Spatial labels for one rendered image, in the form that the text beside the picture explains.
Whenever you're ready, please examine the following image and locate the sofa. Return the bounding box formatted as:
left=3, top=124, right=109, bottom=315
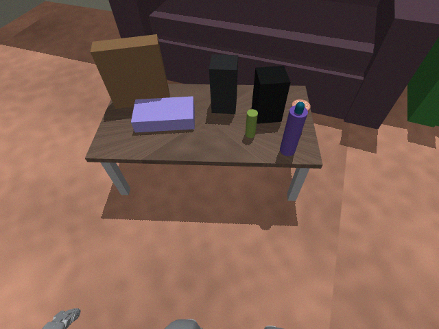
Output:
left=109, top=0, right=439, bottom=129

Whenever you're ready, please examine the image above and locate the coffee table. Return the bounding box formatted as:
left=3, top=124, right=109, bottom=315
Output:
left=85, top=84, right=323, bottom=201

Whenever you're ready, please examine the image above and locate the left robot hand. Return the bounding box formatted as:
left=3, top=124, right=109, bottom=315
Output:
left=42, top=308, right=81, bottom=329

